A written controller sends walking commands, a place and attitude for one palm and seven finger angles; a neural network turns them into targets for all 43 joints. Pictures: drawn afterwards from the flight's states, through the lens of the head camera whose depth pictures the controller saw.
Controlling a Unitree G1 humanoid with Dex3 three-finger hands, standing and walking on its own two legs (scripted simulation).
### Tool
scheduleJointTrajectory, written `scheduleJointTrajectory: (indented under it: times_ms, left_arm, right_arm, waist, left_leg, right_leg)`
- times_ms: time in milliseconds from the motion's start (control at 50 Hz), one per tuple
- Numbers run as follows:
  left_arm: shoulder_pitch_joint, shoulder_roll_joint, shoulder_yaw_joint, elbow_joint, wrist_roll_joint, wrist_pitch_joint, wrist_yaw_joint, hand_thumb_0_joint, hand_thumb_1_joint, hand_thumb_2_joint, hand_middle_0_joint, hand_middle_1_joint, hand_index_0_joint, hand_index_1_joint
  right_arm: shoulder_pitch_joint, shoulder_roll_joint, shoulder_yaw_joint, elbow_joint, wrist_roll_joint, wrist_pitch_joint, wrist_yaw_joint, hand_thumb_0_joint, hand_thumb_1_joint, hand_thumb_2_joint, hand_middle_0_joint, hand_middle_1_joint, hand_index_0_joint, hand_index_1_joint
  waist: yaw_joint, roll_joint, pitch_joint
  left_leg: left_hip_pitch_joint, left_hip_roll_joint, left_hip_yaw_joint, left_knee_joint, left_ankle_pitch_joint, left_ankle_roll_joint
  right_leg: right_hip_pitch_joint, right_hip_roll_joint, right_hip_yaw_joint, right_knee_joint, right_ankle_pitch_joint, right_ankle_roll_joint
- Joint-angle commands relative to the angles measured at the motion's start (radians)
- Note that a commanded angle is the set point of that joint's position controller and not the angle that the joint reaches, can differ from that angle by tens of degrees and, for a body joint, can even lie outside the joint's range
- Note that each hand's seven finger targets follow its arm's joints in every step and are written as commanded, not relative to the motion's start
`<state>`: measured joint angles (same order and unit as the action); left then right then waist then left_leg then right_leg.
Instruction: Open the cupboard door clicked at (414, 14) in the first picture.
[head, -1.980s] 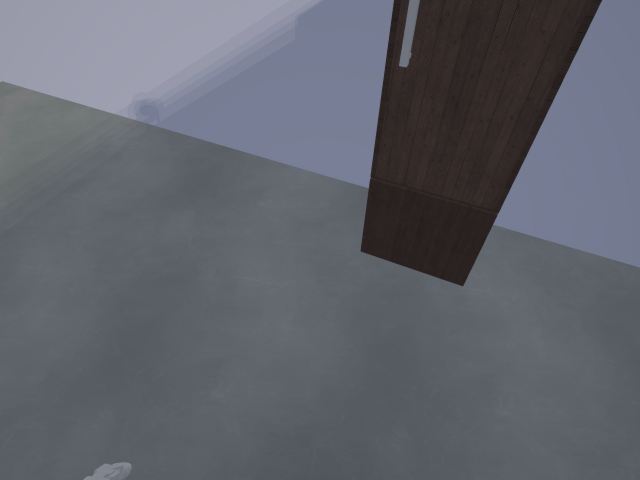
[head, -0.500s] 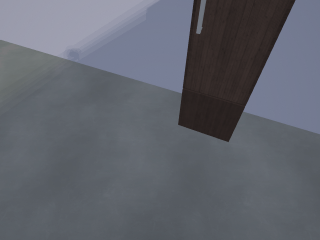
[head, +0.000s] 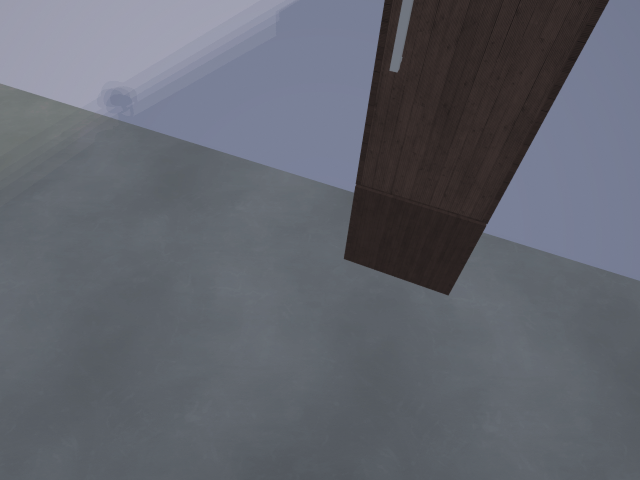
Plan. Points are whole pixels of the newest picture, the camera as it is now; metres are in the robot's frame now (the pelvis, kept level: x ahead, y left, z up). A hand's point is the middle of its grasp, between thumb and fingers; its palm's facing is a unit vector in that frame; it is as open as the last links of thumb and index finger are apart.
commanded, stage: walk to a spot facing it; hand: left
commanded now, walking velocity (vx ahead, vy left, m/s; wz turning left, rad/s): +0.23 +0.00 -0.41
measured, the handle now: (403, 32) +0.99 -0.11 +0.15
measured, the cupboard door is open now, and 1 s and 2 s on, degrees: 0 0 0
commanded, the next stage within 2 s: turn to face it in 0.04 s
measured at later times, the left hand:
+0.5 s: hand (239, 394) +0.27 +0.15 -0.16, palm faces -0.14 -0.96 -0.23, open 7.4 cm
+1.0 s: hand (207, 382) +0.29 +0.20 -0.16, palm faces -0.25 -0.95 -0.17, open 7.4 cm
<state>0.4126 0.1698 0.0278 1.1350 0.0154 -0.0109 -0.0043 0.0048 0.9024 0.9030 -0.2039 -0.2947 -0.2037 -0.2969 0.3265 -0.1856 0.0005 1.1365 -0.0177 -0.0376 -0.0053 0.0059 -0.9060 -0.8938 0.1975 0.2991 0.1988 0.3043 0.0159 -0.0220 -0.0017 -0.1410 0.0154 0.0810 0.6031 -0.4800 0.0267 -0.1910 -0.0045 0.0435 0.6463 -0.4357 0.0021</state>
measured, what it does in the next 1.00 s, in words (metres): walks ahead, turning right: right foot, then left foot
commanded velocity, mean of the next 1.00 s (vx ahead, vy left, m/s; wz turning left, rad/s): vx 0.09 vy -0.02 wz -0.29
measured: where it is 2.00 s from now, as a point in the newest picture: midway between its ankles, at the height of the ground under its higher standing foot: (363, 418)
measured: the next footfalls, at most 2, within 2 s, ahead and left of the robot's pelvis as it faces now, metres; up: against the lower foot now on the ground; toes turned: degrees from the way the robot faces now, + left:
right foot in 0.32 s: +0.27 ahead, -0.10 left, +0.00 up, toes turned -14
left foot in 0.78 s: +0.24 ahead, +0.12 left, +0.00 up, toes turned -10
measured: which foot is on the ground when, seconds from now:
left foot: down 0.00-0.32, up 0.34-0.76, down 0.78-1.00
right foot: up 0.00-0.30, down 0.32-0.78, up 0.80-1.00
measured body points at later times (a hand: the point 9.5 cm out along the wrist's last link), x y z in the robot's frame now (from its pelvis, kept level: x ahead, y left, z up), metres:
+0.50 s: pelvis +0.15 -0.03 +0.00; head +0.18 -0.03 +0.45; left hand +0.28 +0.20 -0.14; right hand +0.13 -0.26 -0.16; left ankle +0.11 +0.12 -0.63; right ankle +0.24 -0.09 -0.72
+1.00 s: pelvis +0.21 +0.02 +0.02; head +0.24 +0.03 +0.47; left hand +0.30 +0.25 -0.14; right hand +0.14 -0.21 -0.12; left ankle +0.20 +0.13 -0.72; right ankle +0.15 -0.11 -0.65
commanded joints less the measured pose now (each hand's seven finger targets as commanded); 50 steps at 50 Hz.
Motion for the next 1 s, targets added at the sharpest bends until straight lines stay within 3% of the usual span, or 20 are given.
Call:
scheduleJointTrajectory:
  times_ms: [0, 60, 100, 160, 240, 260, 280, 300, 320, 360, 380, 440, 560, 660, 720, 740, 760, 780, 840, 980]
  left_arm:
    - [-0.221, 0.117, 0.020, -0.134, 0.002, -0.040, 0.025, 0.000, 0.900, 0.900, -0.200, -0.300, -0.200, -0.300]
    - [-0.243, 0.056, 0.027, -0.135, 0.006, -0.022, 0.001, 0.000, 0.900, 0.900, -0.200, -0.300, -0.200, -0.300]
    - [-0.246, 0.029, 0.026, -0.152, 0.006, -0.005, -0.019, 0.000, 0.900, 0.900, -0.200, -0.300, -0.200, -0.300]
    - [-0.282, 0.007, 0.019, -0.186, 0.000, 0.005, -0.029, 0.000, 0.900, 0.900, -0.200, -0.300, -0.200, -0.300]
    - [-0.051, 0.068, 0.038, -0.128, 0.010, -0.002, -0.017, 0.000, 0.900, 0.900, -0.200, -0.300, -0.200, -0.300]
    - [0.052, 0.098, 0.051, -0.099, 0.015, -0.007, -0.012, 0.000, 0.900, 0.900, -0.200, -0.300, -0.200, -0.300]
    - [0.136, 0.167, 0.066, -0.078, 0.021, -0.021, -0.003, 0.000, 0.900, 0.900, -0.200, -0.300, -0.200, -0.300]
    - [0.168, 0.239, 0.076, -0.078, 0.011, -0.030, 0.013, 0.000, 0.900, 0.900, -0.200, -0.300, -0.200, -0.300]
    - [0.106, 0.263, 0.080, -0.114, -0.008, -0.023, 0.022, 0.000, 0.900, 0.900, -0.200, -0.300, -0.200, -0.300]
    - [-0.094, 0.210, 0.063, -0.174, -0.009, -0.009, 0.032, 0.000, 0.900, 0.900, -0.200, -0.300, -0.200, -0.300]
    - [-0.165, 0.170, 0.054, -0.195, -0.009, -0.005, 0.035, 0.000, 0.900, 0.900, -0.200, -0.300, -0.200, -0.300]
    - [-0.247, 0.152, 0.045, -0.216, 0.005, -0.005, 0.039, 0.000, 0.900, 0.900, -0.200, -0.300, -0.200, -0.300]
    - [-0.213, 0.164, 0.053, -0.218, 0.013, 0.015, 0.020, 0.000, 0.900, 0.900, -0.200, -0.300, -0.200, -0.300]
    - [-0.173, 0.177, 0.068, -0.234, 0.016, 0.023, 0.017, 0.000, 0.900, 0.900, -0.200, -0.300, -0.200, -0.300]
    - [-0.187, 0.165, 0.069, -0.237, 0.005, 0.026, 0.020, 0.000, 0.900, 0.900, -0.200, -0.300, -0.200, -0.300]
    - [-0.178, 0.127, 0.061, -0.244, 0.000, 0.028, 0.019, 0.000, 0.900, 0.900, -0.200, -0.300, -0.200, -0.300]
    - [-0.172, 0.081, 0.051, -0.255, -0.009, 0.028, 0.011, 0.000, 0.900, 0.900, -0.200, -0.300, -0.200, -0.300]
    - [-0.194, 0.082, 0.052, -0.263, -0.003, 0.027, 0.008, 0.000, 0.900, 0.900, -0.200, -0.300, -0.200, -0.300]
    - [-0.153, 0.107, 0.077, -0.220, 0.020, 0.034, -0.008, 0.000, 0.900, 0.900, -0.200, -0.300, -0.200, -0.300]
    - [-0.231, 0.068, 0.051, -0.205, 0.018, 0.016, -0.031, 0.000, 0.900, 0.900, -0.200, -0.300, -0.200, -0.300]
  right_arm:
    - [0.414, -0.163, -0.038, 0.092, -0.009, -0.034, -0.048, 0.000, -0.900, -0.900, 0.200, 0.300, 0.200, 0.300]
    - [0.283, -0.113, -0.033, 0.029, -0.016, -0.037, -0.048, 0.000, -0.900, -0.900, 0.200, 0.300, 0.200, 0.300]
    - [0.216, -0.095, -0.033, 0.009, -0.008, -0.046, -0.051, 0.000, -0.900, -0.900, 0.200, 0.300, 0.200, 0.300]
    - [0.162, -0.082, -0.028, -0.004, -0.001, -0.050, -0.056, 0.000, -0.900, -0.900, 0.200, 0.300, 0.200, 0.300]
    - [0.105, -0.164, -0.058, -0.022, 0.019, -0.043, -0.060, 0.000, -0.900, -0.900, 0.200, 0.300, 0.200, 0.300]
    - [0.077, -0.176, -0.065, -0.032, 0.022, -0.042, -0.058, 0.000, -0.900, -0.900, 0.200, 0.300, 0.200, 0.300]
    - [0.086, -0.148, -0.064, -0.040, 0.029, -0.039, -0.049, 0.000, -0.900, -0.900, 0.200, 0.300, 0.200, 0.300]
    - [0.150, -0.070, -0.052, -0.050, 0.038, -0.039, -0.043, 0.000, -0.900, -0.900, 0.200, 0.300, 0.200, 0.300]
    - [0.164, -0.071, -0.057, -0.066, 0.037, -0.025, -0.052, 0.000, -0.900, -0.900, 0.200, 0.300, 0.200, 0.300]
    - [0.118, -0.043, -0.050, -0.084, 0.018, 0.004, -0.038, 0.000, -0.900, -0.900, 0.200, 0.300, 0.200, 0.300]
    - [0.096, -0.056, -0.051, -0.081, 0.007, 0.018, -0.035, 0.000, -0.900, -0.900, 0.200, 0.300, 0.200, 0.300]
    - [0.111, -0.029, -0.043, -0.084, -0.006, 0.053, -0.031, 0.000, -0.900, -0.900, 0.200, 0.300, 0.200, 0.300]
    - [0.015, -0.045, -0.046, -0.148, -0.007, 0.064, -0.020, 0.000, -0.900, -0.900, 0.200, 0.300, 0.200, 0.300]
    - [-0.058, -0.055, -0.048, -0.194, 0.003, 0.043, -0.021, 0.000, -0.900, -0.900, 0.200, 0.300, 0.200, 0.300]
    - [0.031, -0.051, -0.046, -0.168, 0.008, 0.026, -0.028, 0.000, -0.900, -0.900, 0.200, 0.300, 0.200, 0.300]
    - [0.049, -0.084, -0.052, -0.162, 0.007, 0.019, -0.033, 0.000, -0.900, -0.900, 0.200, 0.300, 0.200, 0.300]
    - [0.031, -0.151, -0.065, -0.178, -0.003, 0.016, -0.035, 0.000, -0.900, -0.900, 0.200, 0.300, 0.200, 0.300]
    - [-0.014, -0.175, -0.065, -0.201, -0.011, 0.023, -0.037, 0.000, -0.900, -0.900, 0.200, 0.300, 0.200, 0.300]
    - [-0.069, -0.125, -0.052, -0.200, -0.013, 0.006, -0.044, 0.000, -0.900, -0.900, 0.200, 0.300, 0.200, 0.300]
    - [0.117, -0.125, -0.066, -0.107, -0.015, -0.024, -0.040, 0.000, -0.900, -0.900, 0.200, 0.300, 0.200, 0.300]
  waist:
    - [-0.166, 0.268, 0.107]
    - [-0.098, 0.089, 0.197]
    - [-0.051, 0.106, 0.226]
    - [-0.014, 0.181, 0.255]
    - [0.093, 0.160, 0.056]
    - [0.143, 0.150, 0.006]
    - [0.177, 0.040, -0.069]
    - [0.140, -0.156, -0.187]
    - [0.100, -0.150, -0.232]
    - [0.032, -0.127, -0.069]
    - [0.001, -0.031, -0.018]
    - [-0.060, 0.037, -0.002]
    - [-0.034, -0.084, -0.003]
    - [0.002, -0.098, -0.015]
    - [-0.041, -0.078, -0.054]
    - [-0.043, 0.015, -0.053]
    - [-0.040, 0.230, -0.012]
    - [-0.035, 0.263, 0.046]
    - [0.000, 0.135, 0.060]
    - [-0.073, 0.148, 0.041]
  left_leg:
    - [0.450, 0.378, -0.341, -0.193, 1.262, 0.104]
    - [0.280, 0.338, -0.200, -0.264, 0.954, 0.116]
    - [0.191, 0.289, -0.110, -0.344, 0.816, 0.097]
    - [0.055, 0.202, 0.043, -0.366, 0.934, 0.066]
    - [0.106, 0.207, 0.093, -0.067, 1.204, 0.054]
    - [0.061, 0.199, 0.096, 0.099, 1.117, 0.036]
    - [-0.053, 0.147, 0.100, 0.386, 0.813, 0.002]
    - [-0.260, -0.011, 0.065, 0.730, -0.050, -0.031]
    - [-0.258, -0.014, -0.074, 0.853, -0.119, -0.021]
    - [-0.304, 0.071, -0.107, 0.839, -0.004, -0.027]
    - [-0.280, 0.091, -0.112, 0.798, 0.049, -0.031]
    - [-0.216, 0.100, -0.085, 0.637, 0.083, -0.047]
    - [-0.232, 0.073, -0.038, 0.374, 0.118, -0.062]
    - [-0.190, 0.039, -0.027, 0.146, 0.059, -0.054]
    - [-0.011, 0.037, -0.016, -0.132, 0.193, -0.049]
    - [0.070, 0.108, -0.097, -0.242, 0.195, -0.026]
    - [0.069, 0.296, -0.328, -0.344, 0.199, 0.048]
    - [-0.022, 0.418, -0.426, -0.410, 0.225, 0.127]
    - [-0.047, 0.332, -0.275, -0.406, 0.246, 0.121]
    - [0.194, 0.316, -0.163, -0.369, 0.456, 0.131]
  right_leg:
    - [-0.612, 0.008, -0.035, 0.532, -0.143, -0.040]
    - [-0.606, -0.055, -0.071, 0.559, -0.030, -0.045]
    - [-0.570, -0.055, -0.114, 0.495, 0.062, -0.035]
    - [-0.373, -0.024, -0.208, 0.195, 0.214, -0.038]
    - [-0.027, 0.059, -0.236, 0.028, 0.376, -0.079]
    - [0.110, 0.046, -0.214, -0.039, 0.437, -0.093]
    - [0.273, -0.071, -0.106, -0.141, 0.618, -0.140]
    - [0.414, -0.341, 0.280, -0.144, 1.076, -0.262]
    - [0.336, -0.418, 0.390, -0.220, 1.136, -0.331]
    - [0.066, -0.364, 0.335, -0.332, 0.634, -0.299]
    - [-0.060, -0.323, 0.278, -0.372, 0.468, -0.266]
    - [-0.240, -0.256, 0.146, -0.405, 0.338, -0.201]
    - [-0.237, -0.185, 0.152, -0.435, 0.089, -0.172]
    - [-0.159, -0.188, 0.235, -0.402, 0.116, -0.190]
    - [-0.172, -0.150, 0.192, -0.307, 0.198, -0.135]
    - [-0.240, -0.093, 0.139, -0.232, 0.162, -0.091]
    - [-0.353, 0.018, 0.021, -0.068, 0.080, -0.030]
    - [-0.378, 0.040, -0.047, 0.118, -0.037, 0.002]
    - [-0.400, 0.005, -0.003, 0.413, 0.043, 0.012]
    - [-0.488, -0.064, -0.067, 0.327, 0.095, 0.031]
